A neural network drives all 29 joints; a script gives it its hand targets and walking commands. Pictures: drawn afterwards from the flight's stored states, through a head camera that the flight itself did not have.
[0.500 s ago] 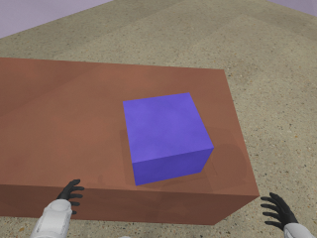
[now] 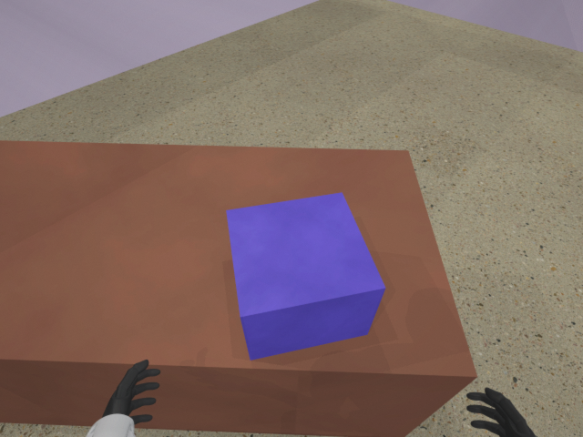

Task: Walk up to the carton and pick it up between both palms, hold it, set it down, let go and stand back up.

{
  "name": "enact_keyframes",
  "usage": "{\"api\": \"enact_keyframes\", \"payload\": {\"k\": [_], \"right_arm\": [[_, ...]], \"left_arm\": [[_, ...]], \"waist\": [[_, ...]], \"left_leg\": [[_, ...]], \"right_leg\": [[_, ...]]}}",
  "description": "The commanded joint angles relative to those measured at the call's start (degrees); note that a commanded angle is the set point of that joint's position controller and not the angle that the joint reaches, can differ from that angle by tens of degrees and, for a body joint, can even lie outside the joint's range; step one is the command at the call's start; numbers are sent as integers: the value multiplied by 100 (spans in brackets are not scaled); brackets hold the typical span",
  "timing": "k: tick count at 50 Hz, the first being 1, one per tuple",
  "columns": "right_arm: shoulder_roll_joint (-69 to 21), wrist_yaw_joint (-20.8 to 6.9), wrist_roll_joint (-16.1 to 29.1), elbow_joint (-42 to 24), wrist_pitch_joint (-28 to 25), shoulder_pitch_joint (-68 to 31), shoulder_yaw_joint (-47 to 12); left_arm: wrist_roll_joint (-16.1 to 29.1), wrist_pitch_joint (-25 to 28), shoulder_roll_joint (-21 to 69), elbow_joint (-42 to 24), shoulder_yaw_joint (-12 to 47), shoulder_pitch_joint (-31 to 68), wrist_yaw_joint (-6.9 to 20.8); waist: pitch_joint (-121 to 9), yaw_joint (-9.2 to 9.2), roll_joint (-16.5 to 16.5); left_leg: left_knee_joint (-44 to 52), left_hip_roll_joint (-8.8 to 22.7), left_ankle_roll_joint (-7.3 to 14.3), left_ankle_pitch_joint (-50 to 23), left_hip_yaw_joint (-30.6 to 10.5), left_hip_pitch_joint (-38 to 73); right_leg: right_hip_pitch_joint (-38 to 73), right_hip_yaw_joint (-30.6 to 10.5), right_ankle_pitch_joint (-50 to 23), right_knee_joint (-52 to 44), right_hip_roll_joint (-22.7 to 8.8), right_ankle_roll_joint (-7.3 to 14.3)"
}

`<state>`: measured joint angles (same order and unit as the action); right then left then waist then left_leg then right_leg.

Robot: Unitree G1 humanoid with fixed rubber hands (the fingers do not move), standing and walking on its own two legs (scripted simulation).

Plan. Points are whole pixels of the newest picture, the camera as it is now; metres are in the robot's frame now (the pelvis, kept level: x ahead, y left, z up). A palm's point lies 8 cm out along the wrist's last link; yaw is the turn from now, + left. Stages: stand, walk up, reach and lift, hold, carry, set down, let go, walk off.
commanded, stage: reach and lift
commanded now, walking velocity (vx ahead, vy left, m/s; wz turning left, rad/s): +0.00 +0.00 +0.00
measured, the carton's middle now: (297, 273) +0.44 +0.03 -0.11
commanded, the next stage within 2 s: none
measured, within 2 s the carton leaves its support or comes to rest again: neither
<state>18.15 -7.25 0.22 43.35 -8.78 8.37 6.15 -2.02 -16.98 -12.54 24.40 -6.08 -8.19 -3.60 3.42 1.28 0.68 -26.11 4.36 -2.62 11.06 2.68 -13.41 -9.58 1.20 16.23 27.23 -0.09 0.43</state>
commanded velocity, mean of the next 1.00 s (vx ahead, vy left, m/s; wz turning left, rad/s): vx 0.00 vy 0.00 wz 0.00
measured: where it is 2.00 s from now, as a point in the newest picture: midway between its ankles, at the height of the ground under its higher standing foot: outside the picture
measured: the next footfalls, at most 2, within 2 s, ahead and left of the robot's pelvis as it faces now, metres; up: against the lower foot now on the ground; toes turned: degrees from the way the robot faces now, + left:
none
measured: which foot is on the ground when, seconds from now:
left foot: down 0.00-1.00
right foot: down 0.00-1.00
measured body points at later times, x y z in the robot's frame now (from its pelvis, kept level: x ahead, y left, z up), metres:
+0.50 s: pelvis +0.02 -0.01 +0.00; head +0.01 +0.00 +0.45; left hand +0.19 +0.22 -0.07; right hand +0.21 -0.26 -0.07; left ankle +0.03 +0.15 -0.74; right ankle -0.02 -0.11 -0.74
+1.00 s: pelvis +0.03 -0.03 +0.00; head +0.02 -0.02 +0.44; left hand +0.19 +0.20 -0.05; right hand +0.24 -0.26 -0.06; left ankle +0.03 +0.15 -0.74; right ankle -0.02 -0.11 -0.74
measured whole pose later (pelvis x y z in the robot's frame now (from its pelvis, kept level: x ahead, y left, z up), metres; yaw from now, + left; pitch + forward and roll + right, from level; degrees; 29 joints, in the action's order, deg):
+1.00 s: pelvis +0.03 -0.03 +0.00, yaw +2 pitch -1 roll +1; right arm 18.7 -9.6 20.1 59.8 -39.2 4.0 -8.7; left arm 2.4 25.2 -5.4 34.6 -2.0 -14.2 -7.2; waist -1.2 3.7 1.6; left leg -27.8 4.9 -4.7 13.8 0.5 -13.0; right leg -9.0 3.2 20.7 30.5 0.5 2.3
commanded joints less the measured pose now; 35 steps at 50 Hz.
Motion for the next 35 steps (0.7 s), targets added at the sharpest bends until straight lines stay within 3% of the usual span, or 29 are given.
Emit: {"api": "enact_keyframes", "payload": {"k": [1, 13, 17, 24, 28, 31, 35], "right_arm": [[940, 17, 104, -517, -351, -356, 203], [896, -121, 543, 275, -1120, -561, -78], [925, -151, 714, 475, -1352, -598, -252], [906, -154, 1140, 693, -1868, -535, -618], [952, -160, 1311, 769, -2154, -590, -737], [874, -159, 1483, 902, -2347, -595, -927], [910, -197, 1665, 904, -2611, -659, -1056]], "left_arm": [[89, 495, -598, -529, -190, 282, -113], [98, 1585, -79, -288, 183, 167, -305], [75, 1930, -8, -215, 235, 174, -370], [10, 2570, 174, -64, 274, -174, -367], [46, 2947, 216, 5, 333, -219, -373], [42, 3203, 288, 225, 267, -305, -376], [154, 3549, 355, 243, 332, -321, -388]], "waist": [[-670, 93, 299], [-630, 125, 20], [-553, 154, 106], [-693, 207, 132], [-688, 156, 170], [-627, 253, 148], [-646, 233, 262]], "left_leg": [[214, -491, 191, -552, 29, 1505], [296, -492, 62, -761, -78, 1569], [267, -498, 29, -879, -81, 1482], [154, -513, -41, -1520, -91, 1594], [105, -504, -66, -1584, -78, 1545], [76, -524, -64, -1641, -63, 1450], [22, -503, -68, -1619, -40, 1308]], "right_leg": [[-1186, 166, -578, -886, 243, -50], [-1015, 57, -563, -971, 203, 41], [-936, 30, -570, -971, 209, 36], [-640, -5, -1293, -885, 225, 32], [-605, -9, -1297, -822, 256, 45], [-516, -81, -1490, -745, 232, 41], [-581, -90, -1387, -696, 275, 35]]}}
